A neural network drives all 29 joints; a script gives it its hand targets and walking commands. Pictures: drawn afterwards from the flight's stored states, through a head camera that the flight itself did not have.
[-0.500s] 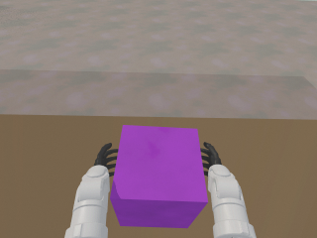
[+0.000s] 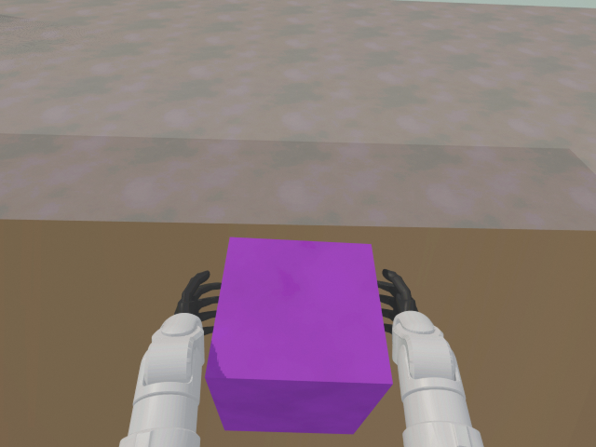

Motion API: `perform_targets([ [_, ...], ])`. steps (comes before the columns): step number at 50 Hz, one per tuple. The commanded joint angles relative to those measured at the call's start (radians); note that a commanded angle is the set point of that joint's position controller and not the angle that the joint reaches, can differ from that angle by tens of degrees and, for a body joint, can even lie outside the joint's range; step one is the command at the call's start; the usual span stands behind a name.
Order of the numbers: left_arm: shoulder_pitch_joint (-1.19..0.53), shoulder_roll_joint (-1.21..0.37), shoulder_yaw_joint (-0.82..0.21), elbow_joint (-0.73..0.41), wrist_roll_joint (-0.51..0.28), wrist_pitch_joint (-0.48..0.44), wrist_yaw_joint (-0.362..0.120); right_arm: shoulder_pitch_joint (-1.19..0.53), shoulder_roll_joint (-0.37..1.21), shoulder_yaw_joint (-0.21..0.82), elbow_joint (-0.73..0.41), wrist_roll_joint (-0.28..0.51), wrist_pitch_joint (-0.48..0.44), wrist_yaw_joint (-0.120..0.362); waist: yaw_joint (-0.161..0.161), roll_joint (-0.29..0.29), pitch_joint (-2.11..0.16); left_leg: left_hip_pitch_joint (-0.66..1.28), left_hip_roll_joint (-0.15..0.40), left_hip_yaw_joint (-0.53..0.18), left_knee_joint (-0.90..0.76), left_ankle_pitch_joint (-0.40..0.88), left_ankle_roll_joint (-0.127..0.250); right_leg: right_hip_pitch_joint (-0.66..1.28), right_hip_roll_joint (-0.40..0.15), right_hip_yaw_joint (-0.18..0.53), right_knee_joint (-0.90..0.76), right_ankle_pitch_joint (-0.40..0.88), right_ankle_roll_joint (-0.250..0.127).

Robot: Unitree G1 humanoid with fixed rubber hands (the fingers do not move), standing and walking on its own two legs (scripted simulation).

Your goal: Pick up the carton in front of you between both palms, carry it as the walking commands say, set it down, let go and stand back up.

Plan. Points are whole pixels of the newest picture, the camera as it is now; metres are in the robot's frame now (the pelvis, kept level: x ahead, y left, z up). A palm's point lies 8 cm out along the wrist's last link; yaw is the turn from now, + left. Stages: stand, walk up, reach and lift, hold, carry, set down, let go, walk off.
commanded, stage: reach and lift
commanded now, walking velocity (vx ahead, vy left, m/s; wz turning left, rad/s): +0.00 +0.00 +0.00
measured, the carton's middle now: (295, 341) +0.30 +0.00 -0.04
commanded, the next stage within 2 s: hold in 0.24 s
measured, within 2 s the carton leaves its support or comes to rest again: neither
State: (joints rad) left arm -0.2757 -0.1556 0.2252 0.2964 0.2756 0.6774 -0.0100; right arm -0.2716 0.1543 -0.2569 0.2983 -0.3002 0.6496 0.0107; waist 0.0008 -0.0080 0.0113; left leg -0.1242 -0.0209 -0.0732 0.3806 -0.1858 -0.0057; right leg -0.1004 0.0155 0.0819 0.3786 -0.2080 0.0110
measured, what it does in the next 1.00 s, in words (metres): shifts its weight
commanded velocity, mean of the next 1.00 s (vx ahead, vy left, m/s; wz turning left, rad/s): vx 0.18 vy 0.00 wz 0.00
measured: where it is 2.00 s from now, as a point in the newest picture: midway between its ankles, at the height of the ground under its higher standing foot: (300, 354)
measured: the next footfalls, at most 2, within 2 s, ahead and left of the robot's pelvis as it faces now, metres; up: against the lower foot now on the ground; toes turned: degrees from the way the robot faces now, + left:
right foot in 1.32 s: +0.34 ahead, -0.14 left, +0.00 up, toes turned -16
left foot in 1.74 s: +0.66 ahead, +0.06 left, +0.00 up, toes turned +11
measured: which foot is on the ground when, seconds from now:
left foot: down 0.00-1.00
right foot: down 0.00-1.00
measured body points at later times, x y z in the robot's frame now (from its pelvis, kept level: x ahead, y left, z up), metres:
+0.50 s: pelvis +0.00 +0.00 +0.00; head -0.05 +0.00 +0.45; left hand +0.29 +0.15 +0.04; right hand +0.30 -0.16 +0.04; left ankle +0.02 +0.12 -0.75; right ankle +0.00 -0.13 -0.75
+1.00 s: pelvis +0.06 -0.01 -0.01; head +0.03 -0.02 +0.44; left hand +0.35 +0.12 +0.08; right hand +0.34 -0.18 +0.08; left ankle +0.05 +0.10 -0.73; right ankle +0.00 -0.14 -0.75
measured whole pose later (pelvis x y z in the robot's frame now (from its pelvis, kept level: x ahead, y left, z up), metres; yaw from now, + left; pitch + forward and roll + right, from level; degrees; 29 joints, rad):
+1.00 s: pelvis +0.06 -0.01 -0.01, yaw -1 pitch +4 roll +1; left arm -0.18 -0.14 0.10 -0.15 0.13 1.00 0.05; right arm -0.15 0.13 -0.15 -0.19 -0.13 0.99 -0.07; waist -0.01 -0.01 -0.17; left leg -0.36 0.03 0.11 0.61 -0.41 -0.02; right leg -0.22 -0.03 -0.01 0.47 -0.32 0.00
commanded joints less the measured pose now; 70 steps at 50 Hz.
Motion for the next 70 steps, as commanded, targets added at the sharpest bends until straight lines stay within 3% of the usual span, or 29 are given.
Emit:
perform_targets([
  [1, -0.460, -0.955, -0.526, -0.061, -0.245, -0.036, -0.227, -0.427, 0.928, 0.544, -0.025, 0.240, -0.017, 0.247, 0.001, 0.008, -0.272, 0.137, -0.079, 0.009, -0.034, 0.216, -0.006, 0.025, 0.087, -0.021, -0.051, 0.211, -0.009],
  [17, -0.430, -0.925, -0.589, -0.177, -0.287, 0.033, -0.224, -0.393, 0.925, 0.605, -0.147, 0.284, 0.057, 0.228, -0.001, 0.002, -0.270, 0.176, -0.082, -0.001, -0.060, 0.243, -0.004, 0.077, 0.080, -0.011, -0.072, 0.268, -0.003],
  [33, -0.504, -0.900, -0.530, -0.127, -0.255, 0.055, -0.232, -0.458, 0.914, 0.545, -0.100, 0.257, 0.086, 0.232, 0.000, -0.001, -0.195, 0.142, -0.076, 0.006, -0.072, 0.088, 0.006, 0.047, 0.070, -0.022, -0.081, 0.118, -0.007],
  [34, -0.544, -0.912, -0.559, -0.121, -0.286, 0.059, -0.230, -0.487, 0.929, 0.580, -0.102, 0.283, 0.096, 0.227, 0.002, 0.057, -0.240, 0.059, 0.110, 0.014, 0.005, -0.146, 0.005, -0.095, -0.102, -0.007, -0.007, -0.132, -0.015],
  [35, -0.543, -0.907, -0.547, -0.127, -0.297, 0.063, -0.230, -0.456, 0.923, 0.574, -0.090, 0.280, 0.101, 0.223, 0.003, 0.051, -0.230, -0.007, 0.109, -0.026, -0.038, -0.403, 0.013, -0.146, -0.078, 0.020, -0.017, -0.377, -0.025],
  [36, -0.567, -0.912, -0.571, -0.159, -0.310, 0.062, -0.230, -0.466, 0.929, 0.592, -0.123, 0.290, 0.101, 0.217, -0.002, 0.042, -0.203, -0.060, 0.117, -0.045, -0.051, -0.567, 0.021, -0.199, -0.060, 0.008, -0.002, -0.491, -0.021],
  [39, -0.573, -0.940, -0.646, -0.210, -0.354, 0.093, -0.220, -0.467, 0.949, 0.656, -0.192, 0.321, 0.130, 0.194, -0.003, 0.113, -0.239, -0.064, 0.182, -0.116, -0.086, -0.497, 0.054, -0.234, -0.008, -0.108, 0.181, -0.250, -0.003],
  [41, -0.580, -0.941, -0.691, -0.275, -0.389, 0.127, -0.210, -0.461, 0.939, 0.691, -0.269, 0.344, 0.164, 0.169, -0.002, 0.132, -0.289, -0.093, 0.204, -0.117, -0.070, -0.514, 0.079, -0.187, -0.006, -0.141, 0.151, -0.223, -0.012],
  [42, -0.586, -0.942, -0.713, -0.316, -0.409, 0.148, -0.202, -0.480, 0.940, 0.717, -0.318, 0.363, 0.187, 0.155, 0.000, 0.104, -0.287, -0.147, 0.179, -0.074, -0.034, -0.519, 0.069, -0.143, -0.014, -0.130, 0.090, -0.247, -0.018],
  [43, -0.583, -0.935, -0.731, -0.353, -0.421, 0.172, -0.192, -0.486, 0.945, 0.748, -0.360, 0.382, 0.213, 0.142, 0.003, 0.024, -0.267, -0.236, 0.135, -0.002, 0.057, -0.489, 0.042, -0.094, -0.070, -0.040, 0.008, -0.322, -0.036],
  [45, -0.504, -0.900, -0.736, -0.415, -0.428, 0.221, -0.159, -0.488, 0.949, 0.810, -0.440, 0.421, 0.266, 0.120, 0.023, -0.253, -0.206, -0.518, 0.021, 0.178, 0.379, -0.327, -0.025, 0.045, -0.306, 0.354, -0.196, -0.505, -0.133],
  [46, -0.464, -0.882, -0.728, -0.458, -0.416, 0.245, -0.138, -0.493, 0.938, 0.829, -0.475, 0.444, 0.289, 0.111, 0.024, -0.231, -0.196, -0.553, 0.063, 0.153, 0.383, -0.321, -0.022, 0.046, -0.352, 0.410, -0.216, -0.441, -0.174],
  [48, -0.409, -0.865, -0.738, -0.554, -0.426, 0.296, -0.097, -0.439, 0.907, 0.854, -0.547, 0.482, 0.333, 0.089, 0.025, -0.153, -0.233, -0.470, 0.070, 0.182, 0.273, -0.281, -0.018, 0.033, -0.315, 0.266, -0.176, -0.239, -0.175],
  [50, -0.340, -0.836, -0.760, -0.634, -0.441, 0.345, -0.059, -0.347, 0.877, 0.867, -0.612, 0.508, 0.378, 0.059, 0.013, -0.138, -0.302, -0.256, 0.013, 0.273, 0.053, -0.129, -0.020, -0.001, -0.218, 0.061, -0.054, -0.061, -0.125],
  [51, -0.283, -0.814, -0.767, -0.661, -0.442, 0.369, -0.041, -0.298, 0.860, 0.862, -0.639, 0.513, 0.403, 0.044, 0.018, -0.119, -0.352, -0.065, 0.011, 0.284, 0.004, -0.081, -0.023, -0.089, -0.180, -0.020, 0.027, -0.071, -0.101],
  [52, -0.241, -0.791, -0.771, -0.687, -0.443, 0.391, -0.025, -0.246, 0.845, 0.854, -0.665, 0.514, 0.426, 0.027, 0.009, -0.076, -0.402, 0.165, 0.063, 0.233, -0.016, -0.070, -0.008, -0.242, -0.153, -0.082, 0.130, -0.094, -0.076],
  [53, -0.226, -0.777, -0.776, -0.724, -0.453, 0.417, -0.013, -0.196, 0.807, 0.834, -0.686, 0.500, 0.444, 0.006, -0.017, 0.140, -0.400, 0.327, 0.247, -0.057, -0.117, -0.247, 0.067, -0.464, -0.094, -0.174, 0.361, -0.134, -0.034],
  [54, -0.242, -0.757, -0.782, -0.756, -0.475, 0.447, -0.003, -0.147, 0.775, 0.796, -0.680, 0.465, 0.458, -0.018, -0.030, 0.350, -0.341, 0.423, 0.435, -0.341, -0.134, -0.096, 0.187, -0.722, -0.039, -0.227, 0.512, -0.294, -0.012],
  [55, -0.253, -0.746, -0.798, -0.787, -0.495, 0.466, 0.002, -0.119, 0.770, 0.775, -0.707, 0.456, 0.476, -0.036, -0.037, 0.246, -0.282, 0.398, 0.480, -0.362, -0.117, 0.046, 0.245, -0.797, -0.090, -0.159, 0.566, -0.382, -0.026],
  [56, -0.253, -0.756, -0.805, -0.830, -0.519, 0.476, 0.006, -0.121, 0.778, 0.779, -0.762, 0.465, 0.489, -0.049, -0.037, 0.166, -0.285, 0.375, 0.476, -0.326, -0.124, 0.101, 0.253, -0.800, -0.106, -0.148, 0.586, -0.395, -0.027],
  [58, -0.209, -0.791, -0.791, -0.861, -0.536, 0.487, 0.016, -0.146, 0.813, 0.801, -0.854, 0.500, 0.505, -0.063, -0.033, 0.103, -0.293, 0.320, 0.425, -0.168, -0.161, 0.056, 0.196, -0.736, -0.126, -0.156, 0.463, -0.310, -0.021],
  [60, -0.172, -0.788, -0.774, -0.871, -0.529, 0.491, 0.033, -0.152, 0.795, 0.814, -0.900, 0.513, 0.515, -0.070, -0.024, 0.131, -0.289, 0.210, 0.336, 0.003, -0.162, 0.051, 0.137, -0.573, -0.082, -0.224, 0.325, -0.168, -0.008],
  [62, -0.131, -0.745, -0.754, -0.883, -0.506, 0.497, 0.057, -0.135, 0.744, 0.822, -0.924, 0.528, 0.525, -0.077, -0.022, 0.170, -0.264, 0.088, 0.291, 0.110, -0.165, -0.001, 0.105, -0.423, -0.046, -0.282, 0.214, -0.057, -0.006],
  [65, -0.077, -0.662, -0.718, -0.896, -0.486, 0.512, 0.093, -0.106, 0.656, 0.817, -0.932, 0.538, 0.546, -0.097, -0.003, 0.113, -0.275, -0.093, 0.229, 0.240, 0.026, 0.008, 0.055, -0.079, 0.004, -0.378, 0.099, 0.019, -0.008],
  [66, -0.071, -0.635, -0.703, -0.894, -0.478, 0.521, 0.104, -0.086, 0.624, 0.809, -0.923, 0.538, 0.556, -0.105, 0.001, 0.086, -0.312, -0.187, 0.208, 0.287, 0.154, 0.028, 0.028, 0.077, -0.026, -0.348, 0.110, -0.026, -0.024],
  [67, -0.060, -0.600, -0.682, -0.887, -0.467, 0.530, 0.115, -0.111, 0.593, 0.805, -0.932, 0.544, 0.568, -0.111, 0.025, -0.079, -0.306, -0.365, 0.137, 0.328, 0.411, -0.025, -0.021, 0.182, -0.213, -0.028, -0.028, -0.223, -0.086],
  [68, -0.067, -0.571, -0.668, -0.875, -0.463, 0.535, 0.124, -0.147, 0.575, 0.807, -0.950, 0.556, 0.582, -0.117, 0.042, -0.318, -0.323, -0.608, 0.034, 0.301, 0.701, -0.279, -0.047, 0.310, -0.446, 0.397, -0.160, -0.254, -0.224],
  [69, -0.077, -0.583, -0.677, -0.899, -0.477, 0.541, 0.126, -0.143, 0.584, 0.813, -0.941, 0.568, 0.586, -0.116, 0.039, -0.230, -0.312, -0.698, 0.093, 0.149, 0.844, -0.327, -0.010, 0.293, -0.483, 0.441, -0.164, -0.148, -0.275],
  [70, -0.099, -0.612, -0.690, -0.917, -0.493, 0.543, 0.124, -0.161, 0.611, 0.813, -0.938, 0.578, 0.587, -0.113, 0.038, -0.153, -0.309, -0.719, 0.134, 0.117, 0.907, -0.292, 0.012, 0.250, -0.464, 0.374, -0.152, -0.043, -0.270],
])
